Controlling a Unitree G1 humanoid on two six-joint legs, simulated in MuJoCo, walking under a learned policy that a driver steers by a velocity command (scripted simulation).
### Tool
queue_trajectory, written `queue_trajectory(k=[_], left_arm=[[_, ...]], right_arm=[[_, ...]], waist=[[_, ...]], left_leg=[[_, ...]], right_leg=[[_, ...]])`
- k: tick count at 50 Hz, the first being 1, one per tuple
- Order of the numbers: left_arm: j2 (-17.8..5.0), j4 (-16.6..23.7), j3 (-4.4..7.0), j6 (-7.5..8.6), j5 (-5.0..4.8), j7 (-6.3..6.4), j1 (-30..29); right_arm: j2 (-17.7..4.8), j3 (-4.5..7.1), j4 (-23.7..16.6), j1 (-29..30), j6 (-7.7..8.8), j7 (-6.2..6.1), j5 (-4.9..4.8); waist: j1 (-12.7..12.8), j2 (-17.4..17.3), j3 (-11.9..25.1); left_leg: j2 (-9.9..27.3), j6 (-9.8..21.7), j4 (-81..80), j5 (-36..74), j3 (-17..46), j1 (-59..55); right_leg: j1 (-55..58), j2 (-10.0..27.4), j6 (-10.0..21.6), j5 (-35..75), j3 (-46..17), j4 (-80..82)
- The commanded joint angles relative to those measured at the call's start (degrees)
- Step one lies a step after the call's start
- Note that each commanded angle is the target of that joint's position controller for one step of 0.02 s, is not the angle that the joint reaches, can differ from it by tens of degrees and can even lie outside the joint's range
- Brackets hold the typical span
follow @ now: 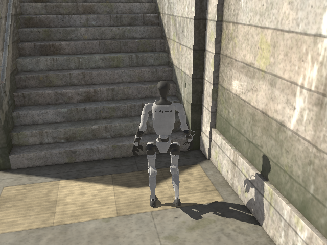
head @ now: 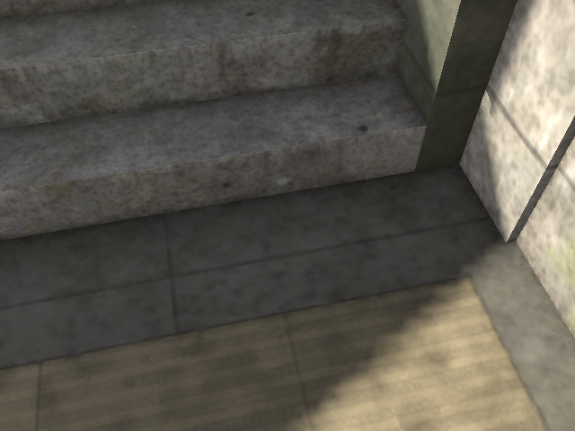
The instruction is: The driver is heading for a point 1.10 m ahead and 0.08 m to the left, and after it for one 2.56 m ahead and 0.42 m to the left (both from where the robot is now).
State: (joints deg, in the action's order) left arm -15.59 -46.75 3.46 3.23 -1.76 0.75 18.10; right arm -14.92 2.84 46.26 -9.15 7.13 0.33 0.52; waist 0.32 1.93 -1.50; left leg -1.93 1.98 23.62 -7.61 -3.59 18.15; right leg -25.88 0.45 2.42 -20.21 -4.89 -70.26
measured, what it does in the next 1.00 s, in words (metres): walks ahead: right foot, then left foot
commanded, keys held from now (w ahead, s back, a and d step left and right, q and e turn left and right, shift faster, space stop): w+e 0.10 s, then w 0.34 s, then w+q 0.56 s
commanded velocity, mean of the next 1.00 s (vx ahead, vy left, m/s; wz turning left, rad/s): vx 0.50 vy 0.00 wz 0.01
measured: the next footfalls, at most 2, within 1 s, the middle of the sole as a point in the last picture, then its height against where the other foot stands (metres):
right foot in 0.36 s outside the picture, level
left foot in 0.92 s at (295, 345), level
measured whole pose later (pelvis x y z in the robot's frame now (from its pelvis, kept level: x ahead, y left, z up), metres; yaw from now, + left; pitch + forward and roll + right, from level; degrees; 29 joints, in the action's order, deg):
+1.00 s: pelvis +0.54 -0.06 -0.02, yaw +6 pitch +2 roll +0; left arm -15.5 -48.5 2.5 4.4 1.2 -0.2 18.2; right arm -16.0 3.2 42.8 -6.9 2.2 2.9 2.6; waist 1.1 0.6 -4.1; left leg -4.2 6.7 36.4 -9.7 -3.7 29.1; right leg -11.6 3.2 -0.3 -24.7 4.6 -64.5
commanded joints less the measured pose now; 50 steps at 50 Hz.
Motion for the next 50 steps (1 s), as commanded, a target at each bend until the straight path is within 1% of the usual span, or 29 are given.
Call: queue_trajectory(k=[1, 5, 9, 12, 14, 16, 17, 18, 19, 20, 21, 22, 23, 24, 25, 26, 28, 32, 36, 40, 41, 42, 44, 45, 46, 47, 48, 49, 50], left_arm=[[-1.7, 4.8, 0.7, -0.28, -0.22, -0.31, 1.5], [-1.7, 8.4, 0.46, -0.82, 0.53, -0.46, -3.5], [-0.6, 10.4, -0.46, 0.36, 0.71, -1.79, -10.3], [-0.7, 12.8, -0.87, 0.68, 0.53, -2.82, -16.4], [-1.7, 14.3, -0.73, 0.75, 0.43, -3.26, -18.5], [-3.4, 14.6, -0.03, 0.89, 0.72, -3.45, -16.6], [-5.2, 13.1, 1.04, 1.01, 0.97, -3.27, -10.7], [-8.5, 10.0, 2.87, 0.88, 1.02, -2.71, -1.1], [-14.3, 8.3, 4.59, 0.38, 1.23, -1.51, 9.8], [-18.4, 8.2, 4.65, 0.33, 1.56, -1.49, 9.0], [-12.1, 8.6, 3.18, 0.8, 1.62, -1.68, 8.8], [-9.9, 8.7, 2.34, 1.13, 1.53, -1.76, 5.1], [-7.9, 9.2, 1.74, 1.23, 1.39, -1.88, 0.7], [-6.0, 9.4, 1.22, 1.49, 1.51, -2.07, -2.2], [-5.4, 9.2, 0.97, 1.81, 2.06, -2.26, -3.6], [-5.3, 8.6, 1.06, 2.32, 2.14, -2.33, -4.2], [-6.4, 7.4, 1.34, 3.39, 2.5, -2.1, -3.9], [-6.8, 4.9, 1.43, 3.68, 3.0, -0.94, -1.6], [-8.1, 3.3, 1.38, 3.43, 2.74, -0.02, -0.7], [-9.3, 1.0, 1.7, 2.23, 1.9, 0.3, 1.8], [-5.8, -0.8, 0.79, 2.54, 3.41, -0.22, 4.7], [-5.9, -1.2, 0.8, 2.69, 3.46, -0.27, 5.7], [-9.4, -0.8, 1.63, 2.41, 3.79, 0.02, 3.6], [-11.3, -0.6, 2.21, 2.1, 3.75, 0.16, 2.7], [-11.4, -0.2, 1.99, 1.57, 3.96, 0.2, 2.3], [-9.0, 1.5, 1.14, 1.58, 3.52, -0.01, 4.2], [-4.1, 4.9, 0.23, 2.22, 2.4, -1.02, 5.3], [-8.0, 5.5, 0.5, 2.88, 3.0, -1.33, -1.3], [-7.2, 6.1, -0.01, 3.39, 2.24, -1.47, -4.8]], right_arm=[[-4.8, 1.31, -1.2, -1.8, 0.82, 0.25, -0.01], [-7.8, 2.43, 0.3, -3.0, 1.03, 0.22, -0.28], [-9.0, 2.36, 1.6, -5.4, 0.22, 0.29, -0.72], [-10.6, 2.46, 3.0, -8.6, -0.66, 0.4, -1.74], [-11.5, 2.59, 4.2, -10.2, -1.49, 0.41, -2.26], [-12.4, 2.7, 4.8, -10.0, -2.38, 0.22, -2.6], [-12.6, 2.55, 4.9, -9.0, -2.82, 0.03, -2.67], [-10.9, 1.82, 4.9, -9.9, -2.94, -0.26, -2.12], [-7.7, 0.34, 2.7, -9.9, -2.5, -0.34, -0.08], [-1.9, -1.44, 1.7, -15.4, -0.7, 0.42, -0.3], [-8.5, 0.18, 2.4, -10.6, 0.41, 0.78, -2.59], [-9.4, 0.59, 0.5, -6.3, 0.76, 0.9, -3.59], [-8.5, 0.42, 0.7, -5.1, 0.44, 0.53, -2.85], [-8.0, 0.63, 1.1, -5.3, -0.24, 0.36, -1.92], [-7.6, 0.76, 1.6, -7.5, -1.19, 0.4, -1.52], [-6.2, 0.65, 2.1, -9.1, -2.07, 0.42, -1.69], [-4.6, 0.27, 1.1, -7.3, -3.29, 0.23, -1.69], [-4.7, 0.73, -1.1, -2.4, -3.66, 0.06, -1.44], [-3.5, 0.22, -4.0, 4.8, -3.17, 1.47, -1.06], [-3.1, -0.14, -7.2, 9.4, -2.88, 3.3, -1.36], [-2.9, -0.3, -7.3, 9.6, -4.46, 4.53, 4.3], [-2.8, -0.06, -7.9, 10.2, -5.03, 5.08, 4.42], [-4.3, 0.61, -7.5, 5.8, -5.27, 4.91, 3.35], [-6.0, 1.37, -6.3, -0.1, -4.94, 4.28, 2.97], [-7.6, 2.1, -3.6, -9.0, -4.4, 3.5, 3.6], [-13.1, 3.89, -2.2, -16.0, -4.1, 2.35, 4.06], [-18.5, 5.45, -3.4, -13.6, -4.61, 1.74, 2.24], [-18.0, 5.53, -4.0, -14.7, -5.22, 1.49, 1.24], [-15.4, 5.03, -3.4, -12.3, -5.33, 0.97, 0.82]], waist=[[0.0, -6.2, 2.4], [-0.3, -4.4, 0.5], [-2.6, -3.7, -0.5], [-4.6, -4.2, -2.2], [-4.6, -5.1, -3.0], [-2.2, -6.7, -1.4], [1.8, -7.0, 2.1], [5.8, -6.0, 8.1], [9.4, 3.3, 16.4], [3.5, 15.6, 22.7], [6.4, 7.4, 20.1], [5.2, 6.0, 12.6], [3.2, 1.3, 9.4], [1.3, 0.7, 6.9], [-0.6, 1.4, 6.5], [-1.6, 1.7, 6.1], [-2.1, 0.7, 3.7], [-0.5, 1.2, 0.9], [2.3, 1.4, -1.8], [4.5, 1.3, -3.9], [3.6, 2.4, -5.9], [4.3, 3.5, -6.1], [1.1, 5.2, -2.2], [-1.8, 5.6, 2.0], [-6.4, 2.7, 8.2], [-8.5, -3.2, 15.4], [-4.1, -18.9, 22.0], [-7.4, -9.1, 22.2], [-6.7, -5.0, 14.6]], left_leg=[[16.3, 9.8, -14.9, 2.1, 14.6, -9.1], [17.5, 11.1, -16.9, 9.3, 7.6, -10.0], [15.0, 9.5, -16.3, 11.4, 1.0, -10.9], [16.0, 8.8, -15.4, 8.6, 0.3, -13.7], [18.1, 8.2, -13.7, 9.9, 1.0, -17.8], [18.9, 7.0, -8.6, 20.3, 0.4, -20.5], [17.2, 5.6, -0.9, 29.5, -1.9, -19.7], [14.4, 3.7, 11.0, 32.8, -4.5, -14.4], [11.0, 0.9, 31.7, 13.2, -6.2, 0.4], [1.3, -1.4, 48.0, -25.6, 0.9, 20.2], [3.9, -0.7, 53.5, -24.9, 7.7, 25.8], [6.5, 0.2, 52.7, -19.4, 6.7, 28.4], [9.1, 0.0, 49.7, -14.4, 6.5, 25.8], [10.6, -0.3, 46.6, -11.4, 6.8, 22.8], [11.7, -0.7, 45.6, -9.3, 7.6, 18.7], [11.7, -1.2, 45.0, -7.9, 7.6, 17.0], [11.0, -1.9, 43.1, -5.3, 8.8, 19.0], [8.5, -2.4, 33.5, 5.4, 11.4, 24.8], [7.1, -1.7, 20.4, 14.3, 7.3, 24.1], [6.7, -0.4, 13.7, 11.8, 4.0, 26.1], [5.6, 0.7, 11.4, 10.0, -1.5, 23.2], [4.6, 1.8, 10.9, 7.1, -3.0, 20.4], [0.9, 4.6, 10.6, -1.1, -4.4, 13.2], [-1.2, 6.5, 10.3, -5.5, -4.1, 7.4], [-3.7, 8.6, 6.7, -5.3, -3.5, -4.4], [5.2, 12.0, 5.4, -13.1, 9.4, -20.8], [20.5, 20.7, -1.5, -10.9, 43.7, -37.1], [20.1, 20.1, -5.4, -6.4, 45.9, -38.4], [19.1, 18.7, -5.3, -0.6, 36.3, -31.6]], right_leg=[[-10.4, 7.0, -0.1, 3.5, -1.7, 0.5], [-16.0, 8.2, -1.1, 10.5, -1.8, 8.2], [-12.7, 6.4, -0.4, 20.8, 1.4, 23.5], [-11.1, 5.1, 0.0, 20.2, 4.6, 30.9], [-11.3, 4.3, 1.2, 15.4, 5.4, 33.9], [-6.4, 2.1, 3.0, 10.7, 7.4, 37.0], [2.8, -0.2, 4.3, 12.1, 9.3, 40.3], [17.5, -1.8, 5.9, 14.0, 9.5, 40.3], [35.9, 10.9, 9.9, 17.4, -6.9, 39.0], [48.1, 22.2, 18.6, 6.7, -35.2, 48.8], [45.4, 21.5, 16.5, 5.2, -35.2, 52.4], [38.6, 19.5, 14.3, 10.7, -25.7, 52.4], [30.9, 17.3, 12.8, 16.1, -18.3, 53.1], [24.8, 15.3, 11.9, 19.2, -13.1, 54.9], [20.5, 14.2, 11.3, 20.7, -10.2, 56.9], [18.4, 13.7, 11.5, 21.9, -7.8, 58.8], [16.5, 14.6, 11.9, 24.3, -4.0, 61.3], [19.6, 13.3, 9.5, 26.1, 3.8, 62.6], [22.3, 12.7, 7.1, 24.4, 9.5, 63.9], [29.8, 14.3, 5.8, 26.9, 12.9, 61.0], [29.1, 13.2, 4.6, 29.5, 15.5, 60.0], [28.5, 13.4, 4.1, 34.3, 15.8, 58.1], [30.9, 14.0, 2.9, 54.5, 16.9, 49.1], [31.4, 14.2, 2.8, 60.4, 17.4, 40.6], [28.3, 13.5, 2.2, 58.0, 18.1, 26.6], [14.0, 10.6, 0.5, 41.0, 18.9, 8.4], [-9.5, -2.6, -3.2, -9.4, 13.5, -12.0], [-16.1, -1.3, -2.1, -7.0, 1.9, -14.8], [-17.1, 2.1, -1.7, -1.4, 1.3, -11.5]])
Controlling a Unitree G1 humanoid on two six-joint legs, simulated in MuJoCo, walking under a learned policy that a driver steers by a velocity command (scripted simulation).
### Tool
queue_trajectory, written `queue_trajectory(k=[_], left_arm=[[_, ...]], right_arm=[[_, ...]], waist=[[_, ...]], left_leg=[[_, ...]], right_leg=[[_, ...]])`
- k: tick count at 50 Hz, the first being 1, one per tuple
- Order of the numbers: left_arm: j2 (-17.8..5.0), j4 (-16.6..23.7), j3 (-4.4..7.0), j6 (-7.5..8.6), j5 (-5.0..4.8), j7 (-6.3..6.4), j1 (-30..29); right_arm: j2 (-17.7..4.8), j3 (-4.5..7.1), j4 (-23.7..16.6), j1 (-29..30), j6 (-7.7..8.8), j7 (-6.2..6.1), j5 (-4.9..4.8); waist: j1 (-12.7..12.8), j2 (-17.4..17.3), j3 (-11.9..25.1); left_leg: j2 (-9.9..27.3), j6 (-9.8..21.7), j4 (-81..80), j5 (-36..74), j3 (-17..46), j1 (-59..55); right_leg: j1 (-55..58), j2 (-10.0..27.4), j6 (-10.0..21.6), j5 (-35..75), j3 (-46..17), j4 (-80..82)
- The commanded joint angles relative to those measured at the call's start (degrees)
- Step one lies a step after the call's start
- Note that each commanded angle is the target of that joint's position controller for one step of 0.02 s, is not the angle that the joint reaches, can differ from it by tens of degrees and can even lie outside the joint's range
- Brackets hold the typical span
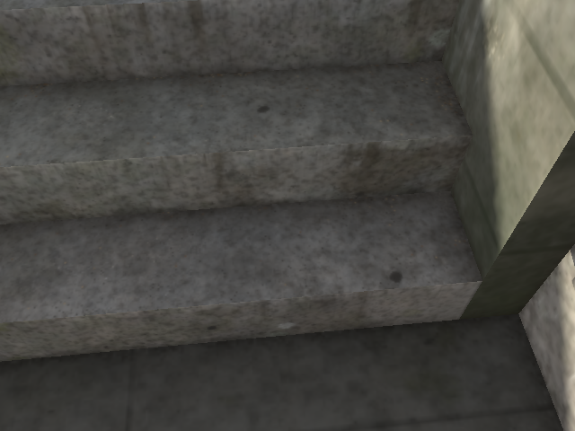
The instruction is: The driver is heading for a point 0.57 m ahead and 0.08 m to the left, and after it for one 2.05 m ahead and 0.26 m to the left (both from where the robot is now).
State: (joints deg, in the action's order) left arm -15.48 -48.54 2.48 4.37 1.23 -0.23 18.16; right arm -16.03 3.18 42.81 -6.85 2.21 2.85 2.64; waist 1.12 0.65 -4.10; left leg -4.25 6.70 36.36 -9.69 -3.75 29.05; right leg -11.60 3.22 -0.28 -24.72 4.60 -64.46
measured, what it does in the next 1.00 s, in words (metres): walks ahead, turning left: right foot, then left foot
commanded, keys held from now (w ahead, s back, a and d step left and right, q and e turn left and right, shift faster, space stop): w+q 0.52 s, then w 0.48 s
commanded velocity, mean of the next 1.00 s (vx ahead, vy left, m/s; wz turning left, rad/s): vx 0.50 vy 0.00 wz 0.42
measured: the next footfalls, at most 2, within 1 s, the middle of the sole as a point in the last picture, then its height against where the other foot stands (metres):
right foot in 0.44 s outside the picture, level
left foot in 0.82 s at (245, 428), level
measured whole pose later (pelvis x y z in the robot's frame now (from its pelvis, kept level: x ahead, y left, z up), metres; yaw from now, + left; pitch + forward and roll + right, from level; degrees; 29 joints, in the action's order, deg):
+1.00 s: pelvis +0.41 +0.04 +0.03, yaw +25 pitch +1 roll +0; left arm -12.4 -50.6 0.2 1.9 2.5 -0.2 14.7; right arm -12.7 0.1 51.6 -15.5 2.8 0.0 1.4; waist 1.1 1.6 1.1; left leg -4.3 4.7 21.7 -10.9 -0.2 11.7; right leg -31.2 2.3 0.5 -21.3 2.6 -76.0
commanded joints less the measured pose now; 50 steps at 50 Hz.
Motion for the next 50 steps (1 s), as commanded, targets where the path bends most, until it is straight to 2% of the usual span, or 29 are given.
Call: queue_trajectory(k=[1, 3, 5, 7, 11, 15, 18, 20, 21, 22, 23, 24, 25, 26, 27, 29, 31, 33, 37, 38, 39, 40, 41, 42, 43, 44, 46, 48, 50], left_arm=[[-5.8, 6.9, 0.29, 2.18, -0.77, -0.12, -4.0], [-6.4, 6.5, 0.17, -0.06, 1.46, 0.22, -2.4], [-5.4, 6.4, 0.02, -1.64, 2.21, -0.17, -0.5], [-3.9, 7.1, -0.31, -2.03, 1.93, -0.45, -2.4], [-4.1, 10.0, -0.45, -1.75, 1.63, -0.75, -12.5], [-3.4, 11.0, -0.97, -0.85, 1.05, -0.59, -18.3], [-4.8, 11.1, -0.61, 0.16, 0.69, -0.15, -17.6], [-6.6, 9.3, -0.03, 1.18, 0.14, 0.6, -10.7], [-8.6, 8.1, 0.65, 1.99, 0.93, 1.31, -5.5], [-12.9, 8.1, 1.49, 2.16, 2.83, 2.18, 1.5], [-18.0, 7.8, 2.82, 1.13, 3.53, 2.25, 2.8], [-12.8, 7.2, 2.42, 0.11, 2.51, 1.91, -0.6], [-7.5, 8.4, 1.14, 0.0, 1.82, 1.34, -2.8], [-5.0, 8.3, 0.33, 0.08, 1.63, 1.21, -5.2], [-4.1, 7.6, -0.07, 0.57, 1.45, 1.45, -5.3], [-4.6, 5.6, -0.11, 2.11, 1.2, 1.11, -4.1], [-4.6, 4.3, -0.14, 3.24, 0.77, 0.6, -3.7], [-5.5, 3.2, -0.1, 3.7, -0.07, 0.42, -4.8], [-6.5, 0.6, -0.16, 3.32, -0.64, 0.06, -4.4], [-5.9, 0.6, -0.5, 3.01, -0.96, -0.04, -5.5], [-5.1, 0.2, -0.83, 2.85, -1.54, -0.01, -4.7], [-4.1, 0.6, -1.26, 2.64, -2.23, 0.17, -5.9], [-3.2, 2.2, -1.66, 2.23, -2.54, 0.25, -7.3], [1.3, 3.0, -2.87, 1.38, -1.28, 0.26, -2.4], [-1.4, 0.5, -2.36, -0.74, -0.57, 0.95, 1.5], [-3.5, -0.1, -1.7, -1.67, 0.85, 1.01, 1.0], [-3.0, 0.3, -1.27, -1.89, 1.69, 0.27, -1.7], [-2.6, -0.4, -0.86, -2.4, 1.21, 0.15, -0.3], [0.1, -1.0, -1.29, -2.63, 1.73, 0.05, 1.3]], right_arm=[[-10.8, 3.77, 0.4, -12.7, -0.19, -1.64, -1.62], [-7.4, 2.51, 0.4, -9.4, 0.71, -1.6, -2.08], [-7.8, 2.52, 1.1, -9.9, 1.43, -1.31, -2.74], [-9.3, 2.93, 1.7, -11.0, 1.58, -1.22, -2.28], [-10.2, 3.43, 2.9, -13.6, 1.39, -1.56, -2.35], [-10.5, 3.66, 3.8, -15.5, 1.98, -2.16, -1.64], [-10.9, 3.87, 3.8, -14.7, 2.28, -2.44, -1.5], [-10.6, 3.52, 3.6, -13.0, 2.64, -2.22, -2.26], [-9.2, 2.94, 3.8, -12.7, 3.11, -2.09, -2.76], [-5.7, 1.67, 1.8, -11.6, 3.6, -2.13, -3.71], [-1.6, 0.63, 0.2, -17.3, 3.14, -2.72, -5.5], [-6.7, 0.82, 2.0, -17.0, 1.52, -3.57, -2.81], [-8.5, 1.48, 2.6, -13.9, 0.66, -2.94, -1.76], [-7.3, 1.24, 2.3, -11.6, 0.39, -2.4, -1.38], [-6.1, 0.96, 2.0, -9.4, 0.09, -2.06, -0.71], [-3.5, 0.09, 1.6, -9.2, -0.81, -1.43, 0.1], [-2.4, -0.57, 0.9, -7.7, -0.92, -1.13, -0.14], [-0.6, -1.8, -0.2, -5.4, -0.74, -0.76, -0.11], [-0.9, -2.83, 0.1, -1.8, -0.28, -1.66, -0.26], [0.3, -3.23, 1.1, -3.8, -0.3, -2.01, -0.27], [-0.4, -3.02, 3.0, -7.8, -0.1, -2.48, 0.02], [-1.9, -2.53, 4.0, -10.2, 0.48, -2.96, 0.44], [-5.2, -1.76, 4.7, -13.5, 1.13, -3.61, 1.1], [-10.3, -0.8, 5.5, -15.7, 1.35, -4.03, 1.02], [-10.6, -0.18, 5.9, -16.4, 0.93, -4.02, -1.04], [-8.7, -0.14, 5.4, -13.7, 0.64, -3.53, -1.66], [-5.3, -1.12, 5.3, -8.6, 0.36, -2.79, -1.54], [-4.9, -1.15, 5.7, -7.8, 1.03, -2.93, -1.05], [-3.8, -1.23, 8.0, -11.0, 1.78, -3.36, -1.64]], waist=[[-4.8, -0.1, 11.1], [-1.2, -1.0, 8.2], [0.5, -2.2, 8.2], [0.1, -2.3, 6.7], [-3.3, -4.6, 2.6], [-5.4, -6.2, 1.7], [-4.3, -6.2, 3.3], [-0.9, -5.8, 5.0], [1.8, -2.9, 7.9], [5.0, 3.3, 14.3], [2.4, 18.0, 18.3], [0.0, 11.4, 15.3], [0.2, 4.8, 11.4], [-0.1, 3.1, 8.8], [0.2, 4.1, 6.7], [-0.7, 5.5, 6.3], [-1.2, 5.0, 7.7], [-1.7, 6.4, 7.8], [-1.3, 8.0, 7.8], [-3.0, 8.4, 8.8], [-4.1, 6.1, 11.3], [-6.1, 3.6, 12.5], [-7.3, -1.4, 13.1], [-3.6, -15.0, 13.1], [-4.2, -13.1, 15.3], [-3.0, -7.3, 9.5], [-0.6, -5.0, 3.2], [0.6, -3.9, 3.6], [0.8, -4.8, 5.9]], left_leg=[[19.4, 11.6, -19.0, 8.1, 30.5, -33.0], [15.5, 10.2, -20.4, 19.1, 24.2, -23.3], [13.2, 9.7, -21.0, 24.2, 20.6, -19.6], [11.9, 8.9, -22.1, 20.9, 19.7, -18.0], [10.2, 6.4, -24.6, 7.7, 21.6, -19.5], [10.2, 5.2, -21.3, 11.5, 22.9, -21.6], [10.4, 3.6, -16.8, 18.5, 25.1, -20.5], [8.9, 2.0, -10.6, 21.9, 26.0, -19.0], [5.6, 0.7, -2.8, 22.6, 23.9, -17.4], [2.5, -1.0, 10.3, 16.3, 19.8, -13.2], [-6.3, -2.8, 22.2, -16.9, 12.0, 2.6], [0.1, -2.1, 27.6, -19.8, 10.5, 6.9], [1.9, -2.5, 28.9, -15.9, 10.7, 5.8], [3.4, -3.3, 27.5, -13.0, 9.8, 5.2], [4.2, -3.9, 25.5, -11.4, 9.0, 4.5], [3.3, -4.9, 23.8, -9.1, 7.6, 1.7], [2.7, -5.5, 18.2, -8.0, 7.5, 0.1], [3.2, -5.5, 9.1, -5.3, 5.6, -5.1], [2.5, -5.4, -3.0, -1.1, 2.0, -13.1], [1.8, -4.8, -5.5, 1.6, 0.6, -17.8], [0.3, -4.0, -6.2, 2.8, 0.2, -24.0], [1.9, -3.3, -10.3, 5.0, 1.9, -27.4], [9.2, -1.8, -13.5, 14.3, 11.0, -33.3], [23.0, 2.8, -16.2, 36.0, 26.7, -37.7], [26.1, 9.9, -18.4, 26.2, 29.5, -34.5], [23.0, 10.7, -20.7, 12.2, 28.0, -29.8], [17.8, 7.9, -24.1, 2.9, 21.9, -21.5], [15.3, 6.8, -23.9, 11.1, 16.8, -17.2], [14.9, 8.6, -22.7, 16.3, 15.0, -17.8]], right_leg=[[-27.5, 2.1, 1.4, 6.4, -7.7, -9.0], [-19.6, 2.9, 0.4, 6.4, -7.3, -3.7], [-16.9, 2.5, -0.7, 5.7, -6.4, -0.2], [-17.8, 1.9, -1.6, 8.1, -5.1, 5.4], [-22.4, 1.1, -2.9, 17.8, -5.1, 19.3], [-20.1, -1.2, -2.8, 21.9, -5.2, 30.3], [-12.1, -2.7, -1.6, 20.7, -5.4, 35.0], [-1.9, -3.6, -0.3, 18.6, -5.2, 38.6], [5.5, -1.2, 1.2, 17.4, -7.2, 41.5], [14.4, 9.9, 3.8, 9.7, -17.7, 44.0], [25.2, 22.2, 10.8, 9.4, -38.9, 50.0], [19.9, 22.8, 11.6, 4.1, -40.7, 49.7], [15.7, 18.7, 10.7, 5.5, -32.5, 49.5], [11.9, 15.4, 9.5, 13.0, -24.3, 50.8], [9.3, 13.1, 8.6, 19.3, -19.1, 51.7], [6.4, 10.5, 8.4, 35.5, -12.2, 51.0], [6.2, 10.7, 9.4, 45.7, -8.5, 50.2], [3.3, 10.1, 9.4, 44.8, -5.5, 51.4], [1.5, 9.3, 8.3, 44.8, -4.2, 49.4], [0.0, 9.3, 8.2, 46.6, -3.6, 46.5], [-1.3, 8.1, 8.3, 50.8, -2.7, 41.7], [-2.5, 6.4, 6.8, 49.9, -0.8, 34.1], [-9.2, 3.6, 4.3, 36.8, 0.7, 23.3], [-19.1, -2.6, 1.7, -0.8, 1.9, 10.0], [-19.8, -2.1, 1.7, -8.5, -2.5, 0.5], [-23.3, -0.9, 1.3, -6.6, -3.4, -6.8], [-26.2, 0.4, 1.1, -0.1, -3.6, -13.0], [-22.9, -0.4, 0.6, 4.0, -2.2, -15.5], [-22.4, -1.5, 0.6, 5.8, -1.2, -20.3]])
Over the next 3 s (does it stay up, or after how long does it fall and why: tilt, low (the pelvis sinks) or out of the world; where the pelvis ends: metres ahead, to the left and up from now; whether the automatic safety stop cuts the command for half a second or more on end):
stays up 0.49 0.11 0.00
